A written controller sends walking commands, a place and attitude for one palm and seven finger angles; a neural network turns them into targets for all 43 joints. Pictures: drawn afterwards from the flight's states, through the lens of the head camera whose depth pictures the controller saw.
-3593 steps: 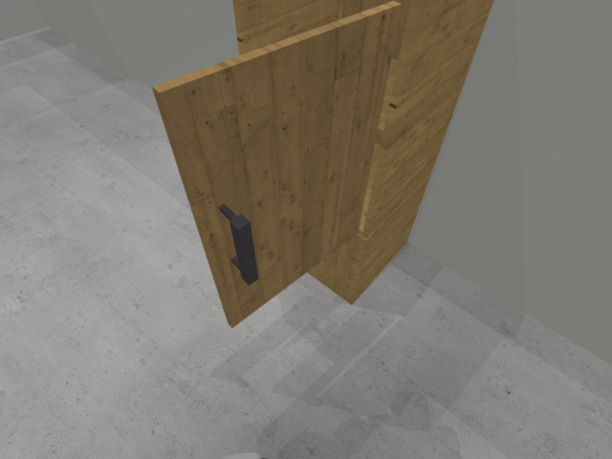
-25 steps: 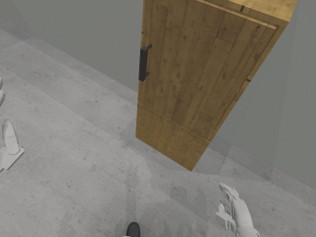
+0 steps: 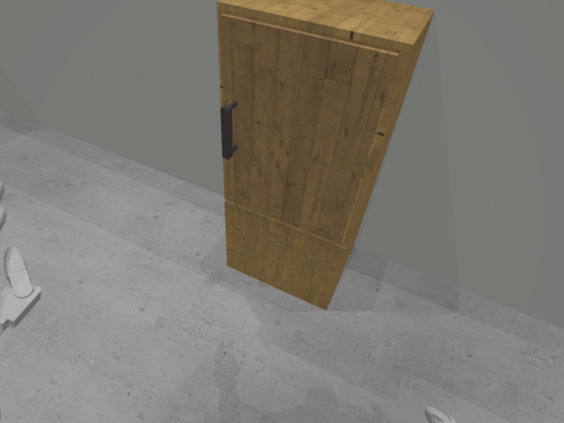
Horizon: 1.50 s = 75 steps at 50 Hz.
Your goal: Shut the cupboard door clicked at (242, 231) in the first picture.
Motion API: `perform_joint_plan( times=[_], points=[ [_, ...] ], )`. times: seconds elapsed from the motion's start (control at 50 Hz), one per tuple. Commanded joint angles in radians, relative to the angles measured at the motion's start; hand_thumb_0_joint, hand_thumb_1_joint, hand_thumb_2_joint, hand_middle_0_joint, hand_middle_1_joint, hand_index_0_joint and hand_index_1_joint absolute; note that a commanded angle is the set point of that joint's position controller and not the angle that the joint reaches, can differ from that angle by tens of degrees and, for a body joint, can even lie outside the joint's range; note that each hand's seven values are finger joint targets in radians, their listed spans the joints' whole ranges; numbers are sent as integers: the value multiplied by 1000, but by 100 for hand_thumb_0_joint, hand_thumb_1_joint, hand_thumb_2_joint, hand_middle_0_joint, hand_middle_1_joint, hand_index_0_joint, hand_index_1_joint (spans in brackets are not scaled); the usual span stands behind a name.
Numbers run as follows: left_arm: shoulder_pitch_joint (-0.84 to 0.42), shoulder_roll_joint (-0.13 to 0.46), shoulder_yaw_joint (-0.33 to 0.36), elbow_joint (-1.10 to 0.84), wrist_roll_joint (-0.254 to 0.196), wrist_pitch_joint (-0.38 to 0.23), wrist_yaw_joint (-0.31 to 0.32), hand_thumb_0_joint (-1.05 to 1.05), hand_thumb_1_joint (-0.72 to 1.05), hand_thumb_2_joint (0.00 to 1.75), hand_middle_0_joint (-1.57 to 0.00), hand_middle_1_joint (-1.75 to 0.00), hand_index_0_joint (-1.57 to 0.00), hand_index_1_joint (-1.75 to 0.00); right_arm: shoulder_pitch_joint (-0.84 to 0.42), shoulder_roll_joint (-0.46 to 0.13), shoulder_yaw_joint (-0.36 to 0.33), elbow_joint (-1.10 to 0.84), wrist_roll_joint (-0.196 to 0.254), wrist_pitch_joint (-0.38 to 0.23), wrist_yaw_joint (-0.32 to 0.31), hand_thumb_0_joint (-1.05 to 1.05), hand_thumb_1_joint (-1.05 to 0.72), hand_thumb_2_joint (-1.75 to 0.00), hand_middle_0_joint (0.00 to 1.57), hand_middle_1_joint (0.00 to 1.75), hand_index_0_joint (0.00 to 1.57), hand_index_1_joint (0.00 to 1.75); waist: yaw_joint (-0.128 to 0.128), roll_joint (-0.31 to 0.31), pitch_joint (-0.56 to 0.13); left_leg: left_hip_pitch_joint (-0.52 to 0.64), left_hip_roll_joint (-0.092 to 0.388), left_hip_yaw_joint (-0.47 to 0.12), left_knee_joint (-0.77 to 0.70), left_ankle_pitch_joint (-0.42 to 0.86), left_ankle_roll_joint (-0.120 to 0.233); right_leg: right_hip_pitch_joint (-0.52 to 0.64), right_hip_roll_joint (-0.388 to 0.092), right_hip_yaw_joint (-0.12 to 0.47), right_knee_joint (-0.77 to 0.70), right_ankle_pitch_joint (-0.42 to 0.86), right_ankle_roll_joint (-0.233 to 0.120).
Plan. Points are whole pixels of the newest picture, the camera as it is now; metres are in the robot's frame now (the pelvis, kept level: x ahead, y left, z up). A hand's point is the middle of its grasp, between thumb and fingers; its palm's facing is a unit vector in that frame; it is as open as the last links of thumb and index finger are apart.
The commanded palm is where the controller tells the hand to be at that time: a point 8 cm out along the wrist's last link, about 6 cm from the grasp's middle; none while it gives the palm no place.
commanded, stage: stop stepping back and stand still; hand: left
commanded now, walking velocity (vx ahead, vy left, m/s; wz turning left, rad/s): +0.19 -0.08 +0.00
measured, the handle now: (230, 130) +0.90 +0.14 -0.03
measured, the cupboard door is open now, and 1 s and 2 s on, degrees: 0 0 0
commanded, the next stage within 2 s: let the arm hang, fingers relaxed in 0.48 s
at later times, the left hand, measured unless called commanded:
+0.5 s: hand out of the picture +0.17 +0.27 +0.18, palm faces +0.47 -0.78 -0.42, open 7.4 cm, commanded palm +0.11 +0.31 +0.19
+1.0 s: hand out of the picture +0.00 +0.22 -0.17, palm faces +0.12 -0.97 -0.19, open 6.9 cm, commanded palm none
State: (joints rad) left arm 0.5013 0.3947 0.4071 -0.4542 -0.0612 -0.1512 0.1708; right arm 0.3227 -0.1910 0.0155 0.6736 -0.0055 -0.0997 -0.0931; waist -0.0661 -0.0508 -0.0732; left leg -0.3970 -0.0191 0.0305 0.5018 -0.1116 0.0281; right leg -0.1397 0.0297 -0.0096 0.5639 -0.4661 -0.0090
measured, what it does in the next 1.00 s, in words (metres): steps on the spot: left foot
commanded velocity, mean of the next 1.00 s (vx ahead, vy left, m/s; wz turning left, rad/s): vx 0.06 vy -0.02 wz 0.00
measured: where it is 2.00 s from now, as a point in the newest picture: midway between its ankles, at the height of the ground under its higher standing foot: outside the picture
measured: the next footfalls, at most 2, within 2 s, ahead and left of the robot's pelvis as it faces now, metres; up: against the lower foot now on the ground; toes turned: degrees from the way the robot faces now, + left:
left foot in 0.28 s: +0.05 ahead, +0.15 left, +0.00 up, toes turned +7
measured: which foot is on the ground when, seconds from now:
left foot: down 0.00-0.10, up 0.12-0.26, down 0.28-1.00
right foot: down 0.00-1.00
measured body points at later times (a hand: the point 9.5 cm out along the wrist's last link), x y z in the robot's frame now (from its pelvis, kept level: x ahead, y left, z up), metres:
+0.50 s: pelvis -0.02 +0.01 +0.00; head -0.03 +0.02 +0.45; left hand +0.14 +0.31 +0.20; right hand +0.14 -0.20 -0.08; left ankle +0.04 +0.14 -0.73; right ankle -0.03 -0.07 -0.73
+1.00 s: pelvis +0.01 +0.03 +0.01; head +0.02 +0.05 +0.46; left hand +0.00 +0.27 -0.15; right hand +0.06 -0.21 -0.13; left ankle +0.01 +0.15 -0.73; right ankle -0.03 -0.07 -0.73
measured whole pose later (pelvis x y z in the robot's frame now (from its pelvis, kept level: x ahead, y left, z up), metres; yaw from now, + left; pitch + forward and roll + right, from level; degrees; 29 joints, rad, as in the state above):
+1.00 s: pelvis +0.01 +0.03 +0.01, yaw +4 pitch -1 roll -1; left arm 0.31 0.21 0.03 1.00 0.00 0.02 0.03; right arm 0.26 -0.18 0.01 1.01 -0.03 0.03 -0.03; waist 0.00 -0.05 0.04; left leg -0.24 0.03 0.04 0.49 -0.23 -0.01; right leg -0.11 0.02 -0.09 0.43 -0.31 -0.03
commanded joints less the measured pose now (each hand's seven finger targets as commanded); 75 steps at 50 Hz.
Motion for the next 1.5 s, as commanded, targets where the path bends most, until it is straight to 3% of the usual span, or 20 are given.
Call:
perform_joint_plan(
  times=[0.0, 0.04, 0.08, 0.12, 0.16, 0.22, 0.28, 0.32, 0.36, 0.44, 0.52, 0.54, 0.56, 0.62, 0.7, 0.76, 0.8, 0.88, 1.1, 1.48],
  points=[
    [112, 253, 198, -310, -3, -97, 2, 0, 90, 90, -20, -30, -20, -30, -160, -129, -50, -197, -7, -72, 9, 0, -90, -90, 20, 30, 20, 30, 61, 295, -81, -41, 104, -140, -300, -467, -83, 116, 39, -62, -140, -6, -34],
    [209, 247, 213, -245, -22, -76, 0, 0, 90, 90, -20, -30, -20, -30, -141, -117, -54, -194, -5, -45, 17, 0, -90, -90, 20, 30, 20, 30, 57, 123, -113, 12, 50, -45, -74, -360, -79, 32, -56, 4, -207, -82, -91],
    [138, 238, 206, -220, -25, -61, 12, 0, 90, 90, -20, -30, -20, -30, -120, -125, -69, -170, -7, -8, 11, 0, -90, -90, 20, 30, 20, 30, 48, -108, -13, -54, 20, -11, 345, -253, -59, -168, -286, 320, -361, -282, -211],
    [-6, 217, 167, -183, -11, -68, 24, 0, 90, 90, -20, -30, -20, -30, -130, -143, -60, -166, 1, -4, 16, 0, -90, -90, 20, 30, 20, 30, 46, -91, 83, -227, 73, -79, 538, -274, -43, -184, -382, 400, -379, -244, -253],
    [-116, 183, 102, -78, 14, -64, 28, 0, 90, 90, -20, -30, -20, -30, -145, -127, -40, -163, 2, -14, 10, 0, -90, -90, 20, 30, 20, 30, 32, -57, 152, -116, 122, -65, 351, -284, -18, -270, -316, 249, -317, -209, -176],
    [-261, 160, 17, -86, 35, -56, 29, 0, 90, 90, -20, -30, -20, -30, -164, -145, -54, -149, 3, -31, -18, 0, -90, -90, 20, 30, 20, 30, 30, 23, 159, 141, 55, 51, 118, -253, -7, -355, -206, 92, -212, -206, -111],
    [-243, 183, 56, -235, 28, -76, 30, 0, 90, 90, -20, -30, -20, -30, -173, -174, -56, -193, 10, -50, -23, 0, -90, -90, 20, 30, 20, 30, 36, 237, 132, 186, 229, -292, -143, -359, 82, -357, -39, -11, 89, 20, -17],
    [-239, 245, 127, -311, 22, -97, 20, 0, 90, 90, -20, -30, -20, -30, -179, -143, -44, -175, -1, -63, -19, 0, -90, -90, 20, 30, 20, 30, 32, 349, 107, 57, 317, -510, -386, -701, 95, -289, -3, -8, 302, -49, 13],
    [-162, 225, 132, -344, 26, -104, 18, 0, 90, 90, -20, -30, -20, -30, -194, -117, -41, -180, -11, -78, -2, 0, -90, -90, 20, 30, 20, 30, 49, 295, 65, 32, 316, -420, -369, -598, 104, -224, -30, 15, 297, -2, 1],
    [41, 203, 155, -290, 17, -88, 16, 0, 90, 90, -20, -30, -20, -30, -176, -117, -40, -198, -3, -63, 20, 0, -90, -90, 20, 30, 20, 30, 60, 248, -8, -57, 172, -100, -199, -471, 3, 54, -11, -46, -107, 87, -17],
    [30, 191, 151, -143, 0, -50, 27, 0, 90, 90, -20, -30, -20, -30, -156, -121, -54, -186, 7, -20, 29, 0, -90, -90, 20, 30, 20, 30, 55, -84, 42, -104, 57, -22, 274, -242, -42, -91, -301, 436, -360, -3, -167],
    [22, 174, 124, -125, 2, -51, 31, 0, 90, 90, -20, -30, -20, -30, -152, -116, -48, -182, 10, -14, 31, 0, -90, -90, 20, 30, 20, 30, 49, -90, 45, -144, 62, -40, 317, -231, -44, -25, -317, 391, -316, 203, -186],
    [-67, -20, -267, 536, 118, 88, -119, 0, 90, 90, -20, -30, -20, -30, -219, -213, -80, -18, -11, -55, 119, 0, -90, -90, 20, 30, 20, 30, 20, -5, 85, -232, 134, -31, 410, -276, -38, -38, -388, 142, -86, 831, -174],
    [-117, -77, -305, 644, 94, 146, -163, 0, 90, 90, -20, -30, -20, -30, -88, -125, -54, -27, -10, 41, 102, 0, -90, -90, 20, 30, 20, 30, 35, -151, 7, -70, 51, -11, 172, -120, -35, 15, -233, 50, 54, 1034, -103],
    [-154, -39, -331, 876, 97, 147, -157, 0, 90, 90, -20, -30, -20, -30, -130, -172, -52, -14, -32, 81, 89, 0, -90, -90, 20, 30, 20, 30, 73, -256, 19, 65, 64, -45, 131, 47, -8, -28, -201, 50, -30, 872, -53],
    [-197, -34, -346, 1054, 80, 157, -145, 0, 90, 90, -20, -30, -20, -30, -98, -165, -42, 77, -31, 92, 80, 0, -90, -90, 20, 30, 20, 30, 61, -6, -18, 213, 105, -64, 54, 362, -2, -30, -161, 26, -18, 682, -27],
    [-217, -61, -361, 1178, 70, 166, -147, 0, 90, 90, -20, -30, -20, -30, -124, -159, -29, 146, -25, 98, 75, 0, -90, -90, 20, 30, 20, 30, 73, 202, 47, 166, 143, -120, -74, 191, 19, -35, -110, 16, -98, 283, -9],
    [-158, -104, -350, 1349, 74, 145, -144, 0, 90, 90, -20, -30, -20, -30, -77, -99, -29, 236, -23, 94, 57, 0, -90, -90, 20, 30, 20, 30, 65, 215, -6, 243, 117, -61, -38, 221, 0, 34, -141, 43, -182, 487, -40],
    [-117, -128, -383, 1553, 69, 147, -143, 0, 90, 90, -20, -30, -20, -30, -3, -87, -27, 384, -7, 97, 47, 0, -90, -90, 20, 30, 20, 30, 65, 44, 124, 252, 133, -71, -140, 93, 11, 0, -129, 31, -267, 354, -34],
    [-52, -189, -388, 1605, 72, 150, -133, 0, 90, 90, -20, -30, -20, -30, 73, -18, -26, 444, -11, 101, 49, 0, -90, -90, 20, 30, 20, 30, 64, 65, 212, 183, 110, -67, -202, -130, 8, -81, -120, 41, -261, 209, -31]
  ],
)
